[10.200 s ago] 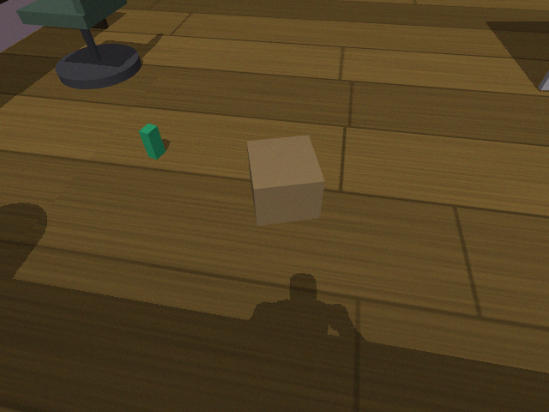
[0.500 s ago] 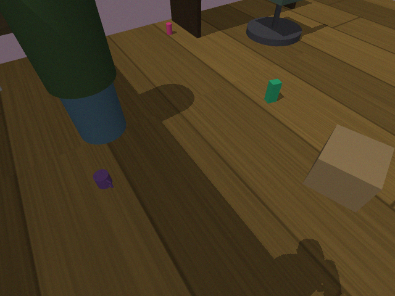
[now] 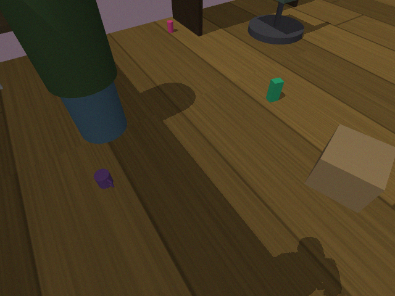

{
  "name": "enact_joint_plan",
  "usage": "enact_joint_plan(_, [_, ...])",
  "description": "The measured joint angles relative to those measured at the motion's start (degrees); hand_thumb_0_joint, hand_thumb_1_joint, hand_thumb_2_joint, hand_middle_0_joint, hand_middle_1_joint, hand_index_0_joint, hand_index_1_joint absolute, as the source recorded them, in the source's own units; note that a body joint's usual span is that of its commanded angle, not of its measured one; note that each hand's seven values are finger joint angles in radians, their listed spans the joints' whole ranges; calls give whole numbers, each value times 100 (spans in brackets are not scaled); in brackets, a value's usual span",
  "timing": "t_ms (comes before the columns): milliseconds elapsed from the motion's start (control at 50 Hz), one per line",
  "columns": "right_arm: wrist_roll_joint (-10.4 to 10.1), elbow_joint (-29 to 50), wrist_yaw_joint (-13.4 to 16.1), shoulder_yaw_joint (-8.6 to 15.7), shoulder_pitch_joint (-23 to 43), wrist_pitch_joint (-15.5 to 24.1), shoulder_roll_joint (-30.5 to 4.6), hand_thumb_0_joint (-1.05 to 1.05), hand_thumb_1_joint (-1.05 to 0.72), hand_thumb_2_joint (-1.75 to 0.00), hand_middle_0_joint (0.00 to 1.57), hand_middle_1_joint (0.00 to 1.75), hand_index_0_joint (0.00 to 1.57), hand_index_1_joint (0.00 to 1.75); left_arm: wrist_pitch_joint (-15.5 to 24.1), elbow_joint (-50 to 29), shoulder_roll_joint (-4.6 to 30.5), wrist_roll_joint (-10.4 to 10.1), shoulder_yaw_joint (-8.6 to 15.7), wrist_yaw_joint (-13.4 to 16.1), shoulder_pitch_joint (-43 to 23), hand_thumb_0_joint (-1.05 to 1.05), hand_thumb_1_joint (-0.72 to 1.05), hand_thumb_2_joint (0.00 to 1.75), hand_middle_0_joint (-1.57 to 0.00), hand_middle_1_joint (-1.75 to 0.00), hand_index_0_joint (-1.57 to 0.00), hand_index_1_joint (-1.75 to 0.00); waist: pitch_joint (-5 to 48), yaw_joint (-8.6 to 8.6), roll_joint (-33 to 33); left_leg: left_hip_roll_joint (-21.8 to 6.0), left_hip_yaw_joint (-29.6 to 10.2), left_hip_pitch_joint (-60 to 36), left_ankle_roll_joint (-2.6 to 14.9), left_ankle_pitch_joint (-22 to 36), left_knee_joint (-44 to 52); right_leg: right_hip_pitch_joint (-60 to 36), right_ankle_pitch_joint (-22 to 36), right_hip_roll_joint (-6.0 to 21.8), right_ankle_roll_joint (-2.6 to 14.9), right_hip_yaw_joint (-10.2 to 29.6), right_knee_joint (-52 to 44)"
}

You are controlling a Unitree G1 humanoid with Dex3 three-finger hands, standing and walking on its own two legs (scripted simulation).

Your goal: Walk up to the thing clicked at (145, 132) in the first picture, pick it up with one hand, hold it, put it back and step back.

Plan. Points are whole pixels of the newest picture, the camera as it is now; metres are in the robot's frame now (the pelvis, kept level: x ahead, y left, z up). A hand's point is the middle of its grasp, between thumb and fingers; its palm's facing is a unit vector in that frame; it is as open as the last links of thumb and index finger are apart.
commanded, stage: stand
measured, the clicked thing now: (274, 90) +1.64 -0.55 -0.69
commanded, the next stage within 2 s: walk up in 0.72 s
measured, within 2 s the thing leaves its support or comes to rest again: neither
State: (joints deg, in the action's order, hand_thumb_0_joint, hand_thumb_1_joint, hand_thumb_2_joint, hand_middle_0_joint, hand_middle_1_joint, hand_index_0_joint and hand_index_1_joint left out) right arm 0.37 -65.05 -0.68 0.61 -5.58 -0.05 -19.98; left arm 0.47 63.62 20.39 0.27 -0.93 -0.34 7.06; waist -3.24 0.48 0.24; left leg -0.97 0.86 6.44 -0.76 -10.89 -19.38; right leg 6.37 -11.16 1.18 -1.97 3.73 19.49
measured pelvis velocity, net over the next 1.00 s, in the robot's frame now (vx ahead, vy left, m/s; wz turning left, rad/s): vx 0.06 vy -0.04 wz -0.03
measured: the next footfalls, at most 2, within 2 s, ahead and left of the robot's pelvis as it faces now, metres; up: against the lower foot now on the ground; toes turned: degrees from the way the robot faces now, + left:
right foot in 0.96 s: +0.12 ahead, -0.17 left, +0.00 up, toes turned -6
left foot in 1.36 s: +0.41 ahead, +0.11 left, +0.00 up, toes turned +6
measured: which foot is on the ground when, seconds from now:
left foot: down 0.00-0.96, up 0.98-1.00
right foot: down 0.00-0.78, up 0.80-0.94, down 0.96-1.00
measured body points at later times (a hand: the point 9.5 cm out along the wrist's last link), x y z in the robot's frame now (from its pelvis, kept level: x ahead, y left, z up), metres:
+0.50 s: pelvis +0.00 +0.00 +0.00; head +0.02 +0.00 +0.45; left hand +0.08 +0.30 -0.13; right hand +0.08 -0.30 -0.13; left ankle +0.00 +0.13 -0.75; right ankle +0.00 -0.14 -0.75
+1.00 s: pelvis +0.06 -0.04 -0.02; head +0.05 -0.06 +0.43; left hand +0.14 +0.30 -0.11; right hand +0.09 -0.38 -0.15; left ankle +0.00 +0.11 -0.73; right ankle +0.08 -0.17 -0.75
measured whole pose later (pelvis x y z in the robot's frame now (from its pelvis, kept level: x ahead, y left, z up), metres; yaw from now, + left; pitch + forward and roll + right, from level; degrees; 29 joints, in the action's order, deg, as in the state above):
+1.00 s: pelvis +0.06 -0.04 -0.02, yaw -2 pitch -2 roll +0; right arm 2.5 -59.4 -3.5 6.2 -14.0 0.4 -25.0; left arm 4.0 58.1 25.7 1.9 5.0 -4.7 12.5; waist -1.0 0.5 -2.6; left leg -4.5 -0.2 10.1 2.0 -29.0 -40.9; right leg 15.3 -14.8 2.0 0.2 -3.6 33.3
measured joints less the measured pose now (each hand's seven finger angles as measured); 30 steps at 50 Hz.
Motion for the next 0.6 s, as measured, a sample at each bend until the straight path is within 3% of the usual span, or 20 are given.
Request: enact_joint_plan(600, [3,32,5,-8,-47,-11,0,1,-90,-90,20,30,20,30,-1,-18,-13,4,17,0,22,0,90,90,-20,-30,-20,-30,-10,-2,-12,-15,-42,-3,-14,-22,13,-42,-9,-11,14,-47,-63])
